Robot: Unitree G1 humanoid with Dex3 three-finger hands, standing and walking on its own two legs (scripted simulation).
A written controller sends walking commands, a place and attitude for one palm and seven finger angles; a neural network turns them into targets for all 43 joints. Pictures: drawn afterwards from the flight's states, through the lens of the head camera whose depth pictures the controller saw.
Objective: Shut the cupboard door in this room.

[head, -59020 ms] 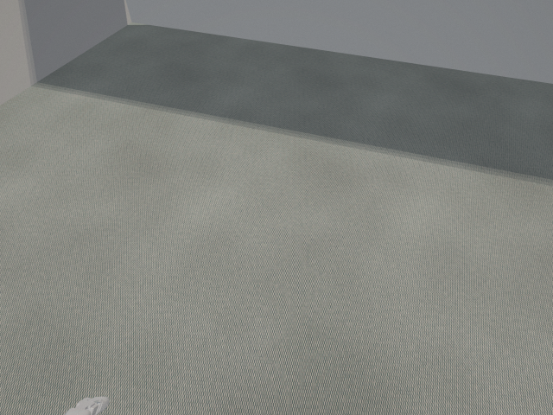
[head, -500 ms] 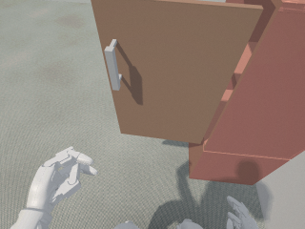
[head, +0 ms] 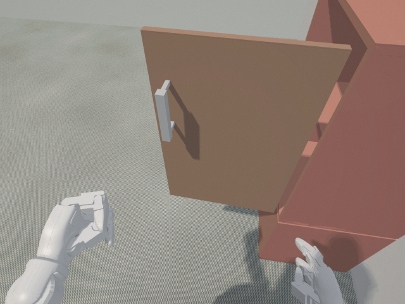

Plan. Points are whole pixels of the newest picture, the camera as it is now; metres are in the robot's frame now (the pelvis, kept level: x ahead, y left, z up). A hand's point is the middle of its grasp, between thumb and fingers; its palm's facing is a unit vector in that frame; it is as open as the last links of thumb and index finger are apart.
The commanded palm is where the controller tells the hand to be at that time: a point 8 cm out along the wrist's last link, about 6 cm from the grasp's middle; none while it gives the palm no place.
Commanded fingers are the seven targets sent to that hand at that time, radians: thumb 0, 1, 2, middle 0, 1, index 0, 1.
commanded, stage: raise the hand and make a fist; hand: left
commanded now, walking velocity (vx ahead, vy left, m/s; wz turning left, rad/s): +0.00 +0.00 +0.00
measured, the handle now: (166, 111) +0.50 +0.13 +0.11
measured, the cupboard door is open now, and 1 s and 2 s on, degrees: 88 88 88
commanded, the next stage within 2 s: bring the fist close to the handle in 0.54 s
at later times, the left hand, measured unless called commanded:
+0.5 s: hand (113, 221) +0.23 +0.17 +0.11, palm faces -0.06 -1.00 -0.07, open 3.1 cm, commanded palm +0.20 +0.22 +0.12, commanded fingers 0.00 0.90 0.90 -1.30 -1.50 -1.30 -1.50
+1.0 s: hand (141, 189) +0.29 +0.13 +0.11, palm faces -0.10 -0.99 -0.07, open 3.1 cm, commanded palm +0.27 +0.19 +0.12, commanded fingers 0.00 0.90 0.90 -1.30 -1.50 -1.30 -1.50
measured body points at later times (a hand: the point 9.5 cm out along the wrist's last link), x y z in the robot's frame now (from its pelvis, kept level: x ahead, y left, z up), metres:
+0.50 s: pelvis +0.00 -0.02 +0.01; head +0.01 -0.03 +0.46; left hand +0.22 +0.22 +0.12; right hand +0.17 -0.26 -0.06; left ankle -0.02 +0.09 -0.71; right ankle +0.01 -0.13 -0.71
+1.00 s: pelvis -0.01 -0.03 +0.01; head +0.01 -0.05 +0.46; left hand +0.28 +0.19 +0.12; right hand +0.15 -0.27 -0.07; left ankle -0.02 +0.09 -0.71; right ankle +0.01 -0.13 -0.71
